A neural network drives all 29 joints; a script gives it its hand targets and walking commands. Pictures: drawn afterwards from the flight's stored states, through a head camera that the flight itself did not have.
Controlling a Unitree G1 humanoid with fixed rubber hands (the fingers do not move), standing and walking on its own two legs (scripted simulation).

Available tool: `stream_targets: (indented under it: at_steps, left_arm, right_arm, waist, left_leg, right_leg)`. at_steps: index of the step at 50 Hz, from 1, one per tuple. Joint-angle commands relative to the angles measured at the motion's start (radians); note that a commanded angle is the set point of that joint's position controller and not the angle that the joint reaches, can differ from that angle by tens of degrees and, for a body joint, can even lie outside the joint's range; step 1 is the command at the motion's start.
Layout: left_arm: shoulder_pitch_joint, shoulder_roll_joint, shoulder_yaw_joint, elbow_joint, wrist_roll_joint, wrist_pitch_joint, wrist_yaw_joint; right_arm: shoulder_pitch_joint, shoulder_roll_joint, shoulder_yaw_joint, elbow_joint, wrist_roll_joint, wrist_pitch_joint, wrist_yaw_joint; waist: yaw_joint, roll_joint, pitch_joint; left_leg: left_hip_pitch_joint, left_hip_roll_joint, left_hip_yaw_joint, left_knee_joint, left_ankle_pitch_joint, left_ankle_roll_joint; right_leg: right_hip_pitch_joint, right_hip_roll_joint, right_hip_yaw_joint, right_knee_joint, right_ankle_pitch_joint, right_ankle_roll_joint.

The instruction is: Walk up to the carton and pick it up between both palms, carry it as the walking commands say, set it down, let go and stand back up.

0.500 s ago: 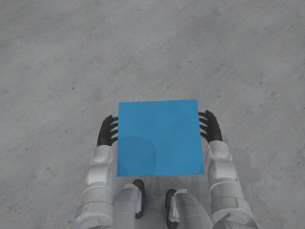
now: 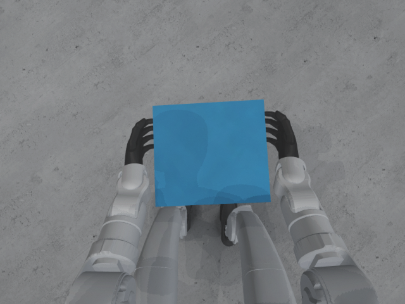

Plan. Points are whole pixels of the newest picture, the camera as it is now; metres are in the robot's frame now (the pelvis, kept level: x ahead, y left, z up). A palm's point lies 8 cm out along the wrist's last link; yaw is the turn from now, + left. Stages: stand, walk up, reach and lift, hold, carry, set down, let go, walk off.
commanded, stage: set down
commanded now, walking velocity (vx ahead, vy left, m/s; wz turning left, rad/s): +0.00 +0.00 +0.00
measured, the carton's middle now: (210, 156) +0.34 +0.01 -0.23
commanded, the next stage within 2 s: none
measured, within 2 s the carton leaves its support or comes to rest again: neither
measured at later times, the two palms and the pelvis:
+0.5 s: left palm (141, 149) +0.36 +0.17 -0.24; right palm (267, 138) +0.39 -0.13 -0.22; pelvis -0.03 +0.00 -0.06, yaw +0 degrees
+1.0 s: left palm (150, 134) +0.40 +0.17 -0.32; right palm (261, 128) +0.43 -0.13 -0.30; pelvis -0.04 +0.01 -0.14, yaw +0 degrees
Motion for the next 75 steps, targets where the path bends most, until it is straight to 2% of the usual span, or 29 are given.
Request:
stream_targets:
  at_steps: [1, 3, 4, 9, 10, 13, 14, 18, 23, 26, 27, 30, 32, 34, 38, 42, 43, 48, 49, 52, 54, 56, 57, 58, 63, 66, 68, 72, 75]
  left_arm:
    - [-0.419, -0.144, -0.177, -0.127, -0.093, -0.099, 0.010]
    - [-0.390, -0.165, -0.169, -0.072, -0.098, -0.099, 0.003]
    - [-0.372, -0.168, -0.175, -0.080, -0.094, -0.108, -0.001]
    - [-0.403, -0.139, -0.093, 0.020, -0.053, -0.102, -0.020]
    - [-0.440, -0.132, -0.088, -0.003, -0.060, -0.109, -0.019]
    - [-0.491, -0.133, -0.088, -0.021, -0.075, -0.112, -0.027]
    - [-0.492, -0.141, -0.108, -0.028, -0.085, -0.111, -0.025]
    - [-0.584, -0.109, -0.081, -0.083, -0.077, -0.098, -0.015]
    - [-0.700, -0.138, -0.183, -0.134, -0.122, -0.063, 0.002]
    - [-0.773, -0.144, -0.192, -0.106, -0.129, -0.033, 0.010]
    - [-0.828, -0.111, -0.172, -0.134, -0.127, -0.033, 0.016]
    - [-0.842, -0.144, -0.168, -0.028, -0.127, -0.001, 0.023]
    - [-0.850, -0.171, -0.168, -0.006, -0.126, 0.012, 0.024]
    - [-0.888, -0.179, -0.183, -0.014, -0.134, 0.014, 0.029]
    - [-0.899, -0.201, -0.226, -0.038, -0.155, 0.016, 0.032]
    - [-0.943, -0.184, -0.223, -0.059, -0.145, 0.014, 0.034]
    - [-0.951, -0.196, -0.234, -0.042, -0.157, 0.013, 0.030]
    - [-1.014, -0.156, -0.227, -0.051, -0.174, 0.011, 0.023]
    - [-1.008, -0.149, -0.198, 0.009, -0.155, 0.015, 0.016]
    - [-1.047, -0.124, -0.214, -0.039, -0.172, 0.011, 0.016]
    - [-1.075, -0.122, -0.218, -0.031, -0.187, 0.016, 0.012]
    - [-1.110, -0.115, -0.205, -0.011, -0.201, 0.031, 0.010]
    - [-1.169, -0.091, -0.202, -0.068, -0.207, 0.033, 0.014]
    - [-1.202, -0.093, -0.218, -0.081, -0.226, 0.040, 0.012]
    - [-1.342, -0.044, -0.239, -0.166, -0.275, 0.077, 0.031]
    - [-1.390, -0.049, -0.253, -0.152, -0.276, 0.096, 0.029]
    - [-1.438, -0.022, -0.223, -0.133, -0.264, 0.102, 0.028]
    - [-1.501, -0.063, -0.153, 0.051, -0.221, 0.119, -0.010]
    - [-1.513, -0.200, -0.088, 0.218, -0.138, 0.140, -0.076]
  right_arm:
    - [-0.352, 0.123, 0.165, -0.165, 0.075, -0.083, -0.020]
    - [-0.316, 0.130, 0.164, -0.147, 0.063, -0.088, -0.024]
    - [-0.332, 0.150, 0.181, -0.161, 0.076, -0.086, -0.025]
    - [-0.356, 0.151, 0.144, -0.085, 0.031, -0.078, -0.023]
    - [-0.372, 0.167, 0.139, -0.079, 0.045, -0.077, -0.020]
    - [-0.408, 0.167, 0.143, -0.090, 0.044, -0.079, -0.025]
    - [-0.410, 0.164, 0.129, -0.094, 0.029, -0.077, -0.030]
    - [-0.539, 0.172, 0.157, -0.160, 0.071, -0.070, -0.026]
    - [-0.604, 0.152, 0.137, -0.149, 0.079, -0.033, -0.037]
    - [-0.663, 0.129, 0.105, -0.079, 0.078, -0.006, -0.037]
    - [-0.691, 0.141, 0.109, -0.076, 0.086, 0.004, -0.035]
    - [-0.713, 0.105, 0.061, 0.040, 0.085, 0.026, -0.022]
    - [-0.772, 0.123, 0.077, 0.023, 0.100, 0.032, -0.006]
    - [-0.768, 0.123, 0.067, 0.046, 0.099, 0.032, -0.002]
    - [-0.803, 0.159, 0.129, -0.027, 0.126, 0.031, -0.002]
    - [-0.870, 0.171, 0.166, -0.074, 0.158, 0.030, 0.005]
    - [-0.881, 0.162, 0.169, -0.093, 0.150, 0.027, -0.001]
    - [-0.909, 0.163, 0.181, -0.060, 0.157, 0.035, -0.006]
    - [-0.923, 0.166, 0.178, -0.041, 0.159, 0.038, -0.009]
    - [-0.971, 0.175, 0.205, -0.103, 0.182, 0.039, -0.014]
    - [-0.968, 0.187, 0.213, -0.032, 0.183, 0.057, -0.012]
    - [-1.022, 0.139, 0.213, -0.069, 0.175, 0.063, -0.022]
    - [-1.051, 0.144, 0.227, -0.101, 0.197, 0.066, -0.020]
    - [-1.075, 0.130, 0.227, -0.110, 0.191, 0.070, -0.026]
    - [-1.200, 0.081, 0.268, -0.194, 0.271, 0.107, -0.038]
    - [-1.263, 0.071, 0.270, -0.176, 0.278, 0.127, -0.031]
    - [-1.337, 0.056, 0.272, -0.191, 0.299, 0.126, -0.020]
    - [-1.383, 0.075, 0.157, 0.038, 0.219, 0.144, 0.019]
    - [-1.421, 0.218, 0.095, 0.196, 0.146, 0.160, 0.091]
  waist:
    - [0.074, 0.035, -1.025]
    - [0.056, 0.025, -1.081]
    - [0.085, 0.029, -1.102]
    - [0.078, 0.001, -1.082]
    - [0.096, -0.002, -1.074]
    - [0.088, 0.002, -1.139]
    - [0.064, 0.013, -1.157]
    - [0.120, 0.005, -1.235]
    - [0.050, 0.049, -1.246]
    - [0.032, 0.086, -1.167]
    - [0.051, 0.076, -1.126]
    - [0.026, 0.122, -1.042]
    - [0.034, 0.100, -1.066]
    - [0.012, 0.108, -1.127]
    - [0.015, 0.075, -1.276]
    - [0.063, 0.069, -1.269]
    - [0.041, 0.049, -1.302]
    - [0.038, 0.035, -1.259]
    - [0.059, 0.052, -1.235]
    - [0.065, 0.045, -1.342]
    - [0.064, 0.047, -1.311]
    - [0.034, 0.022, -1.382]
    - [0.064, 0.041, -1.444]
    - [0.028, 0.039, -1.529]
    - [0.036, 0.066, -1.766]
    - [0.042, 0.080, -1.656]
    - [0.082, 0.077, -1.543]
    - [0.046, 0.085, -1.190]
    - [0.056, 0.046, -1.023]
  left_leg:
    - [0.474, -0.078, -0.167, 0.129, 0.297, 0.002]
    - [0.457, -0.084, -0.171, 0.171, 0.349, 0.001]
    - [0.438, -0.086, -0.170, 0.177, 0.377, 0.006]
    - [0.330, -0.092, -0.180, 0.233, 0.372, 0.009]
    - [0.310, -0.092, -0.179, 0.240, 0.378, 0.014]
    - [0.266, -0.093, -0.162, 0.293, 0.380, 0.009]
    - [0.269, -0.092, -0.176, 0.292, 0.369, 0.008]
    - [0.229, -0.095, -0.143, 0.347, 0.326, 0.005]
    - [0.214, -0.095, -0.141, 0.394, 0.172, 0.004]
    - [0.142, -0.091, -0.137, 0.414, 0.013, -0.004]
    - [0.105, -0.091, -0.130, 0.424, 0.002, 0.001]
    - [0.103, -0.090, -0.163, 0.436, -0.104, -0.004]
    - [0.112, -0.094, -0.162, 0.456, -0.111, -0.006]
    - [0.123, -0.092, -0.172, 0.484, -0.063, -0.013]
    - [0.160, -0.103, -0.168, 0.553, 0.098, -0.010]
    - [0.088, -0.109, -0.150, 0.603, 0.127, -0.001]
    - [0.068, -0.112, -0.148, 0.628, 0.128, -0.002]
    - [-0.026, -0.120, -0.152, 0.681, 0.152, -0.004]
    - [-0.063, -0.118, -0.141, 0.705, 0.153, -0.007]
    - [-0.042, -0.123, -0.138, 0.734, 0.187, -0.001]
    - [-0.076, -0.117, -0.131, 0.755, 0.147, 0.000]
    - [-0.061, -0.118, -0.127, 0.781, 0.140, -0.004]
    - [-0.038, -0.116, -0.123, 0.786, 0.165, -0.006]
    - [-0.002, -0.117, -0.123, 0.802, 0.165, -0.015]
    - [0.171, -0.113, -0.115, 0.844, 0.189, -0.016]
    - [0.148, -0.102, -0.117, 0.864, 0.161, -0.008]
    - [0.062, -0.097, -0.110, 0.850, 0.093, 0.001]
    - [-0.153, -0.099, -0.116, 0.854, -0.113, 0.001]
    - [-0.268, -0.104, -0.114, 0.881, -0.182, 0.008]
  right_leg:
    - [0.087, 0.060, 0.150, 0.048, 0.256, 0.024]
    - [0.070, 0.069, 0.154, 0.066, 0.303, 0.030]
    - [0.078, 0.067, 0.162, 0.078, 0.329, 0.034]
    - [-0.036, 0.075, 0.168, 0.112, 0.352, 0.051]
    - [-0.052, 0.076, 0.172, 0.125, 0.346, 0.051]
    - [-0.052, 0.078, 0.182, 0.148, 0.381, 0.050]
    - [-0.057, 0.085, 0.167, 0.170, 0.343, 0.047]
    - [-0.073, 0.091, 0.164, 0.211, 0.280, 0.048]
    - [-0.120, 0.101, 0.120, 0.277, 0.109, 0.033]
    - [-0.200, 0.093, 0.102, 0.328, -0.014, 0.025]
    - [-0.232, 0.091, 0.108, 0.336, -0.025, 0.027]
    - [-0.358, 0.089, 0.092, 0.387, -0.111, 0.017]
    - [-0.372, 0.091, 0.089, 0.396, -0.127, 0.014]
    - [-0.386, 0.096, 0.072, 0.436, -0.077, 0.016]
    - [-0.361, 0.103, 0.059, 0.488, 0.038, 0.025]
    - [-0.364, 0.107, 0.078, 0.525, 0.064, 0.026]
    - [-0.337, 0.108, 0.073, 0.539, 0.064, 0.029]
    - [-0.363, 0.106, 0.078, 0.583, 0.104, 0.030]
    - [-0.380, 0.105, 0.093, 0.584, 0.113, 0.031]
    - [-0.349, 0.108, 0.075, 0.622, 0.143, 0.040]
    - [-0.373, 0.099, 0.087, 0.632, 0.094, 0.034]
    - [-0.327, 0.095, 0.076, 0.653, 0.096, 0.032]
    - [-0.295, 0.098, 0.081, 0.665, 0.121, 0.032]
    - [-0.261, 0.095, 0.075, 0.668, 0.122, 0.028]
    - [-0.205, 0.091, 0.051, 0.730, 0.111, 0.020]
    - [-0.276, 0.087, 0.055, 0.764, 0.066, 0.016]
    - [-0.341, 0.083, 0.052, 0.777, 0.020, 0.014]
    - [-0.522, 0.077, 0.065, 0.779, -0.146, -0.004]
    - [-0.618, 0.085, 0.072, 0.806, -0.209, 0.005]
